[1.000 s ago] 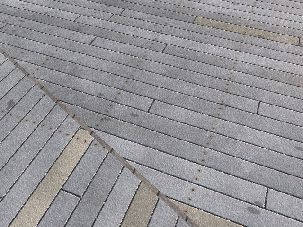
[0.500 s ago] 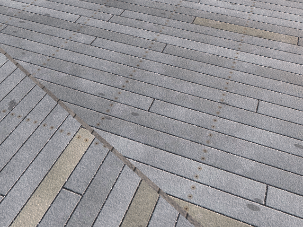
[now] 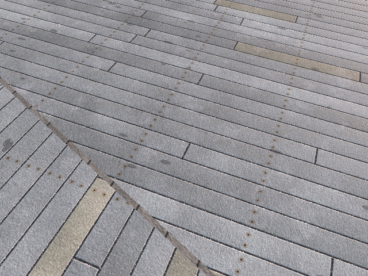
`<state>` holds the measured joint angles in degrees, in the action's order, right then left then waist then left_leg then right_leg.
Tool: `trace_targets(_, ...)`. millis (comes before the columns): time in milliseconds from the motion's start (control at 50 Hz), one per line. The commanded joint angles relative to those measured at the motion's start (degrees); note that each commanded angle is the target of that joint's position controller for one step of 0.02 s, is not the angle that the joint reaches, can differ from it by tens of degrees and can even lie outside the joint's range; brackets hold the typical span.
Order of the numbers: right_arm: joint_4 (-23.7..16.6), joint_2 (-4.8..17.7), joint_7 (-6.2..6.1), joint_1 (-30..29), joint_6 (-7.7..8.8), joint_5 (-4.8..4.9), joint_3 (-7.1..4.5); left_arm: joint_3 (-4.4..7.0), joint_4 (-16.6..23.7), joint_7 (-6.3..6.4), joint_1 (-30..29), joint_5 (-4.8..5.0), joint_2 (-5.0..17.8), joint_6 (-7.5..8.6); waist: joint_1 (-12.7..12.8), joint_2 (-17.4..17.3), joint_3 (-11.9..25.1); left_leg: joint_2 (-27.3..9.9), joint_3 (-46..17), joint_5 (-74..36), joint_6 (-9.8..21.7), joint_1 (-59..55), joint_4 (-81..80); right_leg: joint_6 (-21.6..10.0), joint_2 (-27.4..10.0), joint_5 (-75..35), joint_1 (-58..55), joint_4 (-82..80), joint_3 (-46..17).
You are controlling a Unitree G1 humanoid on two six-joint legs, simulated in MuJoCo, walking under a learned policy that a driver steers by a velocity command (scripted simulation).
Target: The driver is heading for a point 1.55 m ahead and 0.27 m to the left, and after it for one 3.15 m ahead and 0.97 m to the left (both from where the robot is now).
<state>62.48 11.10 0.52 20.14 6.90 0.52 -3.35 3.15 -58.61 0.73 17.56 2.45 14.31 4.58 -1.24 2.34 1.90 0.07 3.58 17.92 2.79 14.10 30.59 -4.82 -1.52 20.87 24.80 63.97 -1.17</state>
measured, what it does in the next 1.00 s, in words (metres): walks ahead, turning left: right foot, then left foot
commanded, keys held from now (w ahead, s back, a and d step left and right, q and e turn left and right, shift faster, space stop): w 0.42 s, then w+q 0.58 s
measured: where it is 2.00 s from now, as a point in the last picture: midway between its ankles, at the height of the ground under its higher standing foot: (130, 158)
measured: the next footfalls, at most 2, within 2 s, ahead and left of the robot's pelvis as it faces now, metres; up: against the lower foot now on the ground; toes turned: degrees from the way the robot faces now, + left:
right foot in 0.40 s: +0.41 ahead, -0.13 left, +0.00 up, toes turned -3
left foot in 0.98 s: +0.69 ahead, +0.14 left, +0.00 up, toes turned +18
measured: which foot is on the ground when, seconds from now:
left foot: down 0.00-0.40, up 0.42-0.96, down 0.98-1.00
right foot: up 0.00-0.38, down 0.40-0.98, up 1.00-1.00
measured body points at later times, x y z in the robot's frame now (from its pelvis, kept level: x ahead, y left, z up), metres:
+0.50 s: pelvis +0.27 -0.04 -0.01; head +0.31 -0.04 +0.44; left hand +0.44 +0.21 -0.13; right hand +0.23 -0.29 -0.15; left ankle +0.08 +0.10 -0.63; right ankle +0.36 -0.12 -0.74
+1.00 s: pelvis +0.56 +0.03 -0.02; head +0.60 +0.04 +0.42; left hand +0.49 +0.29 -0.17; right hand +0.81 -0.16 -0.12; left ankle +0.66 +0.13 -0.74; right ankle +0.38 -0.13 -0.70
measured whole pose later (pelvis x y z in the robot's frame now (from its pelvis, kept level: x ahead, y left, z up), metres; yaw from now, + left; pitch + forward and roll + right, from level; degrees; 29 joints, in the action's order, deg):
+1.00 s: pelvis +0.56 +0.03 -0.02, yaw +15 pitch +2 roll -1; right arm 43.7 13.5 3.0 3.2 3.4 1.6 -4.3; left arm 3.6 -56.8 1.5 18.1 0.2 14.8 3.2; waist 1.2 -0.5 -3.2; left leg 0.9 4.6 8.2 7.1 30.7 36.8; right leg 1.7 -4.8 25.5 0.6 42.8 13.0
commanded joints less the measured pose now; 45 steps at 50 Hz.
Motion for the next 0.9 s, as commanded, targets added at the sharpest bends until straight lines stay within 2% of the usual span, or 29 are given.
trace_targets(20,-2.3,5.8,0.84,1.0,0.56,-0.29,0.19,1.10,4.8,-0.21,-4.3,-1.03,4.8,1.92,0.7,-6.7,-8.1,-15.1,-22.2,3.3,6.1,-10.1,-23.4,-0.9,-6.1,-9.8,22.3,2.0,-2.6)
trace_targets(40,-1.9,5.3,0.64,2.6,0.31,-0.57,0.42,1.19,4.4,-0.45,-4.2,-1.02,4.3,1.55,0.7,-8.4,-7.6,-13.8,-18.2,-2.8,5.7,-9.3,-23.6,-0.1,-6.3,-12.0,19.7,-0.5,-1.6)
trace_targets(100,-0.9,6.0,-0.49,7.8,-0.07,-0.82,0.49,1.05,5.5,-0.70,-8.4,-1.32,2.4,0.60,-0.4,-6.6,-7.4,-12.1,-12.4,-16.8,6.6,-11.6,-23.7,2.1,-5.7,-16.5,20.9,-6.6,0.7)
trace_targets(180,-2.0,7.4,-1.57,9.0,-0.71,-0.73,0.35,0.19,9.4,-1.35,-19.0,-1.08,0.6,0.75,-2.4,-6.4,-8.7,-11.3,-8.4,-20.3,6.5,-11.1,-25.4,3.3,-3.8,-23.7,18.7,-21.9,2.5)
trace_targets(260,-1.5,7.5,-1.79,12.1,-1.10,-0.04,0.01,-0.36,11.7,-2.60,-25.6,-0.67,0.8,1.09,-3.6,-6.7,-10.8,-12.6,-6.5,-21.0,6.8,-15.0,-25.5,2.3,-2.2,-25.5,16.9,-30.1,3.7)
trace_targets(320,-1.4,8.4,-1.92,11.8,-1.73,0.22,-0.64,-0.40,13.4,-3.68,-27.8,-0.53,1.6,1.78,-2.4,-7.2,-10.7,-14.7,-5.5,-29.0,6.3,-20.4,-21.9,0.2,-1.4,-22.2,15.2,-33.8,3.8)
trace_targets(360,-2.1,10.1,-1.99,10.1,-2.17,-0.06,-1.27,0.80,12.8,-3.74,-23.0,-0.63,4.4,2.06,1.2,-9.7,-5.8,-15.1,-4.7,-49.2,5.2,-22.9,-14.6,-1.6,1.7,-18.3,6.0,-34.0,5.7)
trace_targets(380,-2.4,10.6,-1.92,8.9,-2.61,-0.26,-1.47,2.01,10.9,-3.44,-15.5,-0.57,6.7,2.03,5.3,-11.1,-0.9,-14.1,-3.6,-59.2,4.3,-22.4,-6.0,-3.1,3.9,-17.3,-3.7,-33.9,7.0)
trace_targets(400,-3.3,10.3,-1.76,7.3,-2.81,-0.43,-1.21,3.41,7.7,-2.93,-4.7,-0.51,9.4,1.74,10.4,-11.0,5.3,-11.7,-2.3,-58.5,2.6,-15.5,6.6,-5.1,2.9,-19.2,-19.3,-33.8,5.5)
trace_targets(420,-5.0,7.8,-1.49,7.5,-2.51,-1.41,-0.18,4.51,5.6,-2.13,6.1,-1.54,14.4,1.23,12.4,-2.0,14.6,-7.1,-0.8,-34.0,0.9,-0.1,26.6,-8.9,-10.5,-16.8,-38.6,-32.4,-10.8)
trace_targets(440,-4.3,-1.8,-0.51,16.1,-1.16,0.11,2.29,4.08,4.5,-2.82,7.7,-2.60,14.5,1.37,6.7,13.1,24.1,3.8,-8.2,14.1,-1.3,19.4,44.9,-18.1,-23.2,-4.0,-53.8,-42.4,-40.6)
trace_targets(460,-4.6,5.1,-0.44,9.9,0.29,2.13,0.67,2.76,4.7,-2.82,4.7,-2.22,8.9,1.53,8.7,6.8,17.9,1.0,-14.1,13.5,0.4,24.7,50.7,-14.2,-20.4,-1.5,-47.9,-46.8,-39.3)
trace_targets(480,-6.8,8.0,-0.66,3.9,0.77,3.30,-0.23,1.93,5.7,-2.66,-1.2,-1.88,6.4,1.83,7.2,4.2,8.4,-1.9,-11.6,8.3,1.2,27.1,50.4,-11.3,-19.1,-6.9,-38.0,-47.8,-28.0)
trace_targets(500,-7.3,8.2,-1.38,1.1,0.67,2.93,-0.47,1.32,6.5,-2.84,-6.1,-2.04,4.9,2.36,4.8,-2.3,4.3,-5.1,-10.5,2.9,1.1,23.7,47.4,-9.6,-17.4,-14.2,-28.0,-49.6,-20.5)
trace_targets(520,-7.3,7.8,-1.93,0.4,-0.04,2.02,-1.20,0.95,6.2,-3.12,-8.3,-2.49,3.3,2.84,2.8,-2.8,1.5,-6.8,-10.1,0.1,1.1,20.7,44.1,-8.1,-15.2,-17.4,-21.0,-51.3,-14.6)
trace_targets(540,-6.9,6.3,-1.92,2.6,-1.11,1.83,-1.34,0.61,5.5,-3.19,-8.7,-3.12,2.1,3.05,0.9,-0.6,0.8,-8.3,-10.7,-1.7,1.4,17.0,42.1,-7.0,-13.4,-17.4,-17.0,-53.0,-10.3)
trace_targets(560,-6.7,4.8,-1.88,3.7,-1.99,1.99,-1.36,0.61,4.7,-3.10,-8.1,-3.21,1.7,3.10,0.2,0.7,-0.1,-8.7,-10.6,-2.2,1.6,15.8,40.6,-6.7,-12.5,-17.2,-14.8,-54.6,-7.7)
trace_targets(580,-6.9,4.0,-1.90,3.6,-2.71,2.11,-1.40,0.73,4.1,-2.83,-7.4,-3.12,2.3,3.21,-0.2,1.3,-1.5,-9.0,-10.3,-2.5,1.5,16.2,39.4,-6.9,-12.1,-17.9,-13.0,-55.9,-5.3)
trace_targets(640,-9.8,5.0,-1.92,-2.2,-3.69,1.47,-1.79,1.31,3.1,-1.61,-5.9,-3.37,4.9,3.33,-0.1,0.7,-4.9,-9.5,-11.1,-8.8,0.4,23.1,34.4,-7.1,-12.4,-20.7,-12.5,-58.3,-0.6)
trace_targets(700,-11.9,5.2,-1.12,-7.2,-3.19,1.04,-1.84,1.42,2.9,-0.57,-4.3,-3.58,5.8,2.97,0.9,-0.2,-5.7,-8.5,-11.1,-17.7,-0.3,27.2,25.1,-5.9,-11.7,-24.3,-15.9,-58.3,3.9)
trace_targets(760,-14.4,4.3,0.11,-13.7,-2.79,0.69,-1.07,1.49,3.0,0.13,-2.2,-3.15,6.9,2.56,3.0,-0.9,-6.6,-7.6,-6.4,-23.8,-0.2,26.3,15.1,-4.5,-11.1,-26.1,-18.4,-58.4,8.4)
trace_targets(840,-18.7,3.4,1.85,-21.3,-2.85,0.73,-0.19,1.90,2.0,0.54,3.0,-2.33,8.2,1.00,5.8,-1.6,-8.6,-6.5,-2.6,-20.6,0.8,30.4,8.4,-4.1,-13.9,-30.6,-28.5,-54.6,10.9)
trace_targets(880,-20.7,4.1,2.76,-22.3,-2.92,0.96,-0.32,2.22,2.4,0.67,2.9,-1.98,9.2,0.02,5.0,-0.6,-8.1,-4.9,-0.1,-15.3,2.0,29.0,6.5,-3.3,-15.1,-39.0,-31.8,-50.8,12.3)
trace_targets(900,-21.3,5.0,3.12,-21.4,-3.00,1.06,-0.74,2.46,3.0,0.83,1.9,-1.93,10.0,-0.37,3.7,0.7,-6.6,-3.1,1.7,-12.4,3.0,25.5,6.2,-2.6,-15.3,-48.6,-32.4,-47.6,13.3)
